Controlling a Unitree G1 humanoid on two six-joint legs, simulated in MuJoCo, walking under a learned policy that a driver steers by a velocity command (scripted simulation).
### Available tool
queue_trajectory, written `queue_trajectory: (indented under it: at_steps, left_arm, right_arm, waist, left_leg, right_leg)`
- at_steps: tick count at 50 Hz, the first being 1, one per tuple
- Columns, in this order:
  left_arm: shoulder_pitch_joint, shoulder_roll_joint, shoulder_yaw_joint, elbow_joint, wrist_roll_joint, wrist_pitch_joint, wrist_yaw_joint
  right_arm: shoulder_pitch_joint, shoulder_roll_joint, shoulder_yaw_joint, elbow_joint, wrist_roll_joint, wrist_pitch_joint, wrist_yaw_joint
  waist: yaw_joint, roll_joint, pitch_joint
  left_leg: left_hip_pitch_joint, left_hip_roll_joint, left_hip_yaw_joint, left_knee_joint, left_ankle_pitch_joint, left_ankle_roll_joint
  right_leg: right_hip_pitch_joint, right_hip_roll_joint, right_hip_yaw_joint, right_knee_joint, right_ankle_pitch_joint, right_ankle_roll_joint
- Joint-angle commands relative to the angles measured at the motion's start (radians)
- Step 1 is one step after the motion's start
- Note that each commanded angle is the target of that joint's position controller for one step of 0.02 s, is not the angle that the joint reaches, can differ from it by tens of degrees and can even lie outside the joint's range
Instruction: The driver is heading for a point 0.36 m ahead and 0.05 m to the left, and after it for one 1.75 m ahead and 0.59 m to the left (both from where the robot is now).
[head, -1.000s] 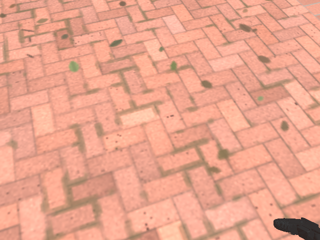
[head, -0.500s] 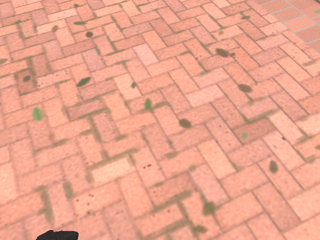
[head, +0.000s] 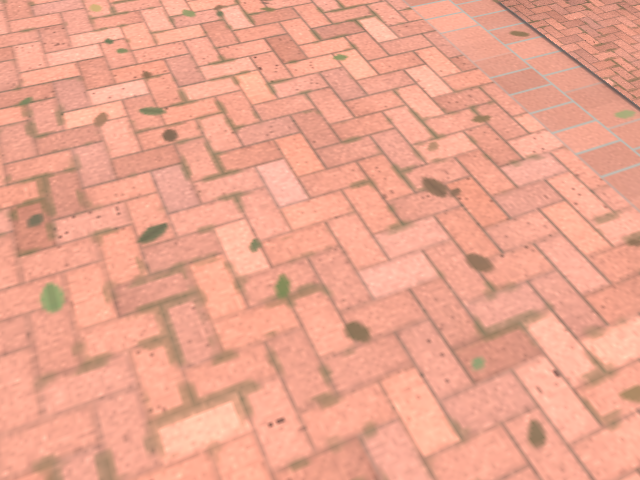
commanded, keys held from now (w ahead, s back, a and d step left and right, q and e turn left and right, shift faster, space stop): w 0.16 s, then w+q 0.84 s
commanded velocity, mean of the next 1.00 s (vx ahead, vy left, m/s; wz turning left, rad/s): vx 0.47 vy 0.00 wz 0.36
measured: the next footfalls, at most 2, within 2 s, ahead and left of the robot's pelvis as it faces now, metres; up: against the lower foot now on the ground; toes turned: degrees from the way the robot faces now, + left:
right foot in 0.12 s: +0.12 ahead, -0.14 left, +0.00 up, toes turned -2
left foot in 0.60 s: +0.44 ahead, +0.12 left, +0.00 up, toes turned +13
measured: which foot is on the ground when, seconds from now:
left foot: down 0.00-0.12, up 0.14-0.58, down 0.60-1.00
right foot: up 0.00-0.10, down 0.12-0.62, up 0.64-1.00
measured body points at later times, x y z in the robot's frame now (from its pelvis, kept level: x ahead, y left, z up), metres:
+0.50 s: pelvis +0.21 -0.03 -0.01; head +0.24 -0.02 +0.44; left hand +0.17 +0.25 -0.15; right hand +0.44 -0.24 -0.11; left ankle +0.39 +0.13 -0.71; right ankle +0.08 -0.14 -0.75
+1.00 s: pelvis +0.49 +0.05 +0.00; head +0.52 +0.08 +0.44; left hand +0.61 +0.36 -0.09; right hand +0.65 -0.20 -0.11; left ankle +0.40 +0.11 -0.75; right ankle +0.73 -0.04 -0.70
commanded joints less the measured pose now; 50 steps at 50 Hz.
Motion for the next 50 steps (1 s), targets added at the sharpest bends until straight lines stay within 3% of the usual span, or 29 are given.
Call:
queue_trajectory:
  at_steps: [1, 3, 5, 6, 7, 8, 9, 10, 12, 13, 15, 18, 21, 24, 27, 28, 29, 30, 31, 32, 33, 34, 35, 37, 38, 41, 46, 50]
  left_arm:
    - [-0.137, 0.023, -0.005, -0.076, -0.003, -0.022, -0.019]
    - [-0.074, 0.045, 0.001, -0.045, -0.006, -0.013, -0.018]
    - [0.067, 0.09, 0.022, 0.006, -0.013, 0.0, -0.002]
    - [0.183, 0.147, 0.041, 0.031, -0.011, 0.002, 0.012]
    - [0.277, 0.279, 0.072, 0.046, -0.001, 0.012, 0.017]
    - [0.294, 0.237, 0.059, 0.051, 0.007, 0.002, 0.01]
    - [0.223, 0.175, 0.039, 0.037, 0.009, -0.009, 0.009]
    - [0.169, 0.134, 0.027, 0.021, 0.013, -0.019, 0.007]
    - [0.105, 0.086, 0.011, 0.014, 0.019, -0.027, 0.005]
    - [0.101, 0.076, 0.009, 0.018, 0.025, -0.027, 0.007]
    - [0.12, 0.088, 0.013, 0.033, 0.032, -0.031, 0.013]
    - [0.108, 0.115, 0.017, 0.037, 0.032, -0.032, 0.024]
    - [0.142, 0.132, 0.019, 0.049, 0.022, -0.034, 0.033]
    - [0.192, 0.144, 0.024, 0.073, 0.008, -0.02, 0.034]
    - [0.183, 0.182, 0.036, 0.064, 0.005, 0.006, 0.041]
    - [0.181, 0.194, 0.04, 0.058, 0.008, 0.017, 0.047]
    - [0.171, 0.197, 0.041, 0.05, 0.01, 0.028, 0.052]
    - [0.175, 0.186, 0.034, 0.034, 0.017, 0.028, 0.057]
    - [0.283, 0.034, -0.014, -0.012, 0.048, 0.003, 0.035]
    - [0.223, 0.085, -0.011, -0.025, 0.02, -0.045, 0.016]
    - [0.1, 0.154, 0.011, -0.065, -0.022, -0.072, 0.005]
    - [0.063, 0.142, 0.005, -0.085, -0.024, -0.084, 0.008]
    - [0.06, 0.133, 0.008, -0.078, -0.003, -0.083, 0.018]
    - [0.104, 0.138, 0.019, -0.074, 0.016, -0.055, 0.023]
    - [0.113, 0.124, 0.019, -0.078, 0.023, -0.041, 0.024]
    - [0.034, 0.094, 0.013, -0.117, 0.039, -0.022, 0.033]
    - [-0.145, 0.064, -0.001, -0.178, 0.026, -0.035, 0.022]
    - [-0.194, 0.103, 0.009, -0.212, 0.012, -0.049, 0.005]
  right_arm:
    - [-0.012, -0.189, -0.047, -0.042, 0.005, -0.006, 0.004]
    - [-0.022, -0.2, -0.053, -0.038, 0.014, 0.0, 0.009]
    - [-0.038, -0.163, -0.04, -0.039, 0.009, -0.003, 0.012]
    - [-0.058, -0.106, -0.023, -0.049, -0.002, -0.01, 0.016]
    - [-0.056, -0.034, -0.002, -0.106, -0.006, -0.032, 0.011]
    - [-0.097, -0.103, -0.018, -0.118, 0.008, -0.05, 0.004]
    - [-0.097, -0.145, -0.031, -0.116, 0.03, -0.059, 0.01]
    - [-0.095, -0.142, -0.031, -0.102, 0.035, -0.06, 0.014]
    - [-0.115, -0.121, -0.036, -0.098, 0.018, -0.053, 0.016]
    - [-0.11, -0.098, -0.033, -0.096, 0.018, -0.045, 0.021]
    - [-0.12, -0.071, -0.028, -0.102, 0.015, -0.031, 0.027]
    - [-0.2, -0.048, -0.017, -0.141, 0.008, -0.026, 0.035]
    - [-0.315, -0.027, -0.001, -0.188, 0.004, -0.025, 0.054]
    - [-0.379, -0.035, 0.001, -0.233, 0.007, -0.02, 0.073]
    - [-0.357, -0.078, -0.019, -0.26, 0.006, -0.014, 0.091]
    - [-0.292, -0.105, -0.034, -0.252, 0.006, -0.009, 0.093]
    - [-0.157, -0.145, -0.059, -0.221, 0.009, -0.004, 0.09]
    - [0.007, -0.207, -0.093, -0.182, 0.013, 0.005, 0.072]
    - [0.039, -0.314, -0.112, -0.177, 0.017, 0.007, 0.058]
    - [0.053, -0.252, -0.089, -0.206, 0.011, -0.001, 0.057]
    - [0.016, -0.204, -0.073, -0.2, -0.004, -0.01, 0.057]
    - [-0.047, -0.185, -0.067, -0.208, -0.004, -0.019, 0.056]
    - [-0.117, -0.16, -0.06, -0.223, -0.006, -0.024, 0.056]
    - [-0.181, -0.134, -0.049, -0.249, -0.02, -0.027, 0.053]
    - [-0.182, -0.137, -0.05, -0.25, -0.015, -0.029, 0.05]
    - [-0.139, -0.17, -0.059, -0.24, -0.007, -0.031, 0.03]
    - [-0.065, -0.188, -0.066, -0.217, 0.003, -0.018, 0.013]
    - [-0.017, -0.172, -0.064, -0.196, 0.01, -0.005, 0.009]
  waist:
    - [-0.001, 0.168, 0.041]
    - [0.038, 0.151, 0.036]
    - [0.108, 0.124, 0.0]
    - [0.163, 0.025, -0.052]
    - [0.176, -0.27, -0.117]
    - [0.198, -0.221, -0.094]
    - [0.16, -0.165, -0.009]
    - [0.135, -0.143, 0.028]
    - [0.099, -0.108, 0.078]
    - [0.087, -0.113, 0.078]
    - [0.081, -0.088, 0.077]
    - [0.085, -0.059, 0.096]
    - [0.121, -0.047, 0.121]
    - [0.127, -0.031, 0.133]
    - [0.08, -0.065, 0.074]
    - [0.038, -0.084, 0.024]
    - [-0.038, -0.08, -0.048]
    - [-0.115, -0.026, -0.129]
    - [-0.021, 0.245, -0.241]
    - [-0.053, 0.181, -0.378]
    - [-0.075, 0.13, -0.233]
    - [-0.035, 0.049, -0.129]
    - [0.012, -0.016, -0.06]
    - [0.074, 0.02, -0.026]
    - [0.084, 0.026, -0.019]
    - [0.07, 0.034, 0.021]
    - [-0.002, 0.071, 0.039]
    - [-0.013, 0.087, 0.032]
  left_leg:
    - [0.027, 0.167, -0.172, -0.182, -0.018, 0.18]
    - [-0.064, 0.163, -0.151, -0.148, -0.023, 0.167]
    - [-0.165, 0.137, -0.117, -0.044, -0.006, 0.125]
    - [-0.262, 0.071, -0.034, 0.187, 0.011, 0.074]
    - [-0.526, -0.04, 0.086, 0.521, -0.146, 0.009]
    - [-0.647, -0.034, -0.014, 0.737, -0.299, 0.006]
    - [-0.719, 0.023, -0.057, 0.816, -0.229, 0.035]
    - [-0.709, 0.055, -0.054, 0.819, -0.139, 0.05]
    - [-0.66, 0.094, -0.066, 0.748, -0.022, 0.054]
    - [-0.623, 0.094, -0.067, 0.724, 0.014, 0.051]
    - [-0.613, 0.078, -0.065, 0.672, 0.08, 0.034]
    - [-0.568, 0.058, -0.04, 0.469, 0.226, 0.02]
    - [-0.501, 0.041, 0.028, 0.315, 0.336, 0.031]
    - [-0.52, 0.03, 0.042, 0.241, 0.314, 0.065]
    - [-0.427, -0.035, 0.109, 0.233, 0.182, 0.117]
    - [-0.335, -0.072, 0.135, 0.243, 0.13, 0.138]
    - [-0.152, -0.112, 0.15, 0.213, 0.134, 0.166]
    - [0.139, -0.083, 0.051, 0.186, 0.129, 0.207]
    - [0.533, 0.191, -0.478, 0.138, -0.027, 0.388]
    - [0.604, 0.296, -0.834, -0.057, -0.175, 0.457]
    - [0.508, 0.26, -0.694, -0.096, -0.128, 0.384]
    - [0.35, 0.219, -0.56, -0.102, -0.035, 0.348]
    - [0.197, 0.176, -0.458, -0.115, 0.079, 0.322]
    - [0.024, 0.123, -0.365, -0.154, 0.19, 0.306]
    - [-0.023, 0.113, -0.338, -0.168, 0.224, 0.311]
    - [-0.112, 0.081, -0.267, -0.19, 0.244, 0.307]
    - [-0.148, 0.028, -0.231, -0.159, 0.135, 0.232]
    - [-0.037, 0.067, -0.334, -0.059, 0.085, 0.219]
  right_leg:
    - [-0.014, 0.008, -0.036, -0.15, 0.091, 0.02]
    - [0.152, 0.027, -0.053, -0.242, 0.188, 0.017]
    - [0.363, 0.014, -0.028, -0.273, 0.18, -0.007]
    - [0.518, -0.106, 0.131, -0.326, 0.109, -0.052]
    - [0.697, -0.333, 0.505, -0.433, -0.058, -0.191]
    - [0.661, -0.393, 0.692, -0.503, -0.187, -0.265]
    - [0.613, -0.373, 0.6, -0.508, -0.21, -0.238]
    - [0.554, -0.323, 0.491, -0.52, -0.143, -0.201]
    - [0.447, -0.272, 0.323, -0.553, 0.079, -0.152]
    - [0.41, -0.251, 0.254, -0.565, 0.165, -0.138]
    - [0.386, -0.238, 0.157, -0.58, 0.318, -0.141]
    - [0.335, -0.219, 0.04, -0.608, 0.401, -0.134]
    - [0.323, -0.221, -0.039, -0.632, 0.415, -0.123]
    - [0.442, -0.258, -0.078, -0.587, 0.497, -0.107]
    - [0.54, -0.278, -0.127, -0.424, 0.909, -0.076]
    - [0.549, -0.274, -0.142, -0.305, 1.06, -0.065]
    - [0.498, -0.253, -0.16, -0.117, 1.111, -0.045]
    - [0.297, -0.215, -0.162, 0.149, 0.936, -0.011]
    - [-0.167, -0.03, -0.135, 0.561, 0.07, 0.054]
    - [-0.307, 0.047, 0.099, 0.715, -0.229, 0.044]
    - [-0.391, -0.014, 0.139, 0.715, -0.145, 0.017]
    - [-0.373, -0.059, 0.13, 0.632, -0.056, 0.003]
    - [-0.316, -0.093, 0.124, 0.538, -0.009, 0.009]
    - [-0.192, -0.127, 0.131, 0.441, 0.036, 0.029]
    - [-0.174, -0.128, 0.121, 0.399, 0.048, 0.047]
    - [-0.192, -0.113, 0.097, 0.231, 0.176, 0.098]
    - [-0.099, -0.039, 0.087, -0.113, 0.457, 0.111]
    - [-0.08, -0.019, 0.125, -0.215, 0.404, 0.091]
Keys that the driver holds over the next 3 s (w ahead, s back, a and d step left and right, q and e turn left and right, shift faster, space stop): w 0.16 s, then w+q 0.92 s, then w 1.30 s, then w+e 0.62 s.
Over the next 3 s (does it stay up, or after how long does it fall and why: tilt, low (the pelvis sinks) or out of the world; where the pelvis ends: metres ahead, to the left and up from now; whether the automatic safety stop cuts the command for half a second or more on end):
stays up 1.41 0.62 -0.01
